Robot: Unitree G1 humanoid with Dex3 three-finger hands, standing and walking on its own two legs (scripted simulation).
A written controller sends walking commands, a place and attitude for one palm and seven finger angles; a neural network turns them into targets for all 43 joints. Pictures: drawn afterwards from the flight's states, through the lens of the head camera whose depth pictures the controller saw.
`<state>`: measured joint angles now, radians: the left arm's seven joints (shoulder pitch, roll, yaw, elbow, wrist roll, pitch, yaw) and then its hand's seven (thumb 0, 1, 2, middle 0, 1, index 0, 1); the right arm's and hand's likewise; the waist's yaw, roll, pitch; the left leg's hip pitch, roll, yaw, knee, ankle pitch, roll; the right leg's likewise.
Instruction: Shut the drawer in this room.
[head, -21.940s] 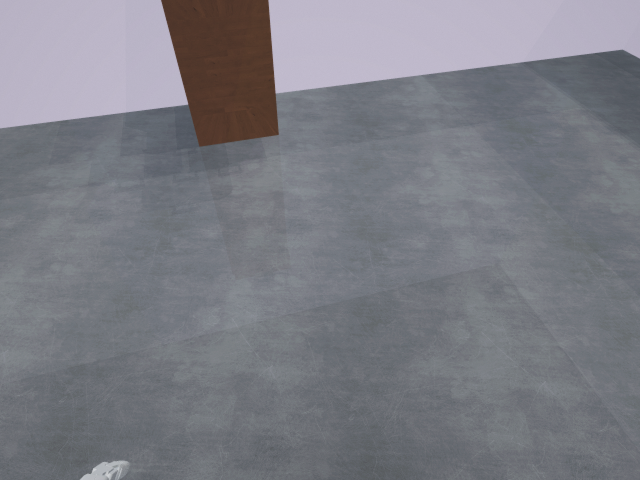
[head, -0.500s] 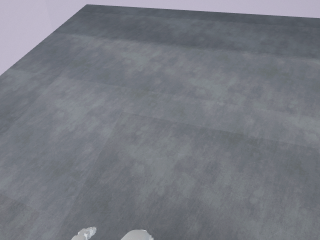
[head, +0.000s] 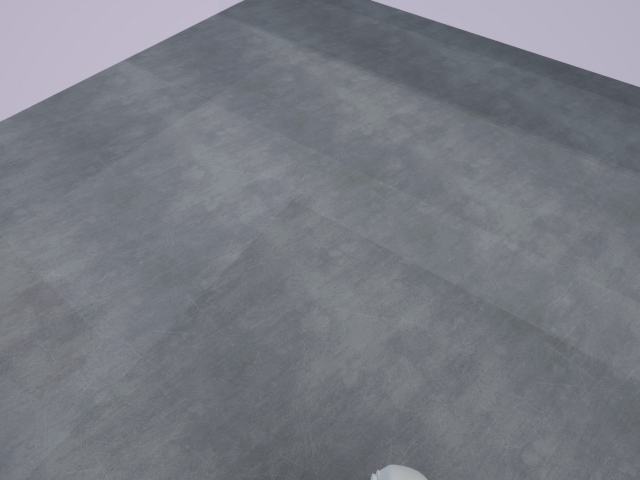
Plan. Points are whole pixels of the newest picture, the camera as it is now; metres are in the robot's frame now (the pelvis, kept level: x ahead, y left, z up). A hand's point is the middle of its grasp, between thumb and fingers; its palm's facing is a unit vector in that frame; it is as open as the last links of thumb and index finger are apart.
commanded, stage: turn or walk to find it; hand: left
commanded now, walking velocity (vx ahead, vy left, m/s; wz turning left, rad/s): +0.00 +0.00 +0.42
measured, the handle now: out of the picture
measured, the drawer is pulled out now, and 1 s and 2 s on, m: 0.22 0.22 0.22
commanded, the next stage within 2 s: stand and wait in 0.68 s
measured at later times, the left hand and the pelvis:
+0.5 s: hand out of the picture +0.02 +0.14 -0.15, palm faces +0.25 -0.93 -0.27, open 7.4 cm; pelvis -0.01 -0.05 +0.00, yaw +14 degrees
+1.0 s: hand out of the picture -0.08 +0.18 -0.17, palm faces +0.43 -0.87 -0.23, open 7.4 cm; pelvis -0.03 -0.02 +0.00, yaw +22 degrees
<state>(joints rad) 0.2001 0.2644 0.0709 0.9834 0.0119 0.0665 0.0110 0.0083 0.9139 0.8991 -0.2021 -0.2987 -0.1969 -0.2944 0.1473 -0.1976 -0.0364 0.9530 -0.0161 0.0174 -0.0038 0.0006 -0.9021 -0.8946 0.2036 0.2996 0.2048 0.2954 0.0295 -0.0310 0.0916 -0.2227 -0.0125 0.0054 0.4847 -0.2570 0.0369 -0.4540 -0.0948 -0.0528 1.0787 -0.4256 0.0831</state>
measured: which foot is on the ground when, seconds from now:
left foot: down 0.00-0.26, up 0.28-0.70, down 0.72-1.00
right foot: up 0.00-0.24, down 0.26-0.72, up 0.74-1.00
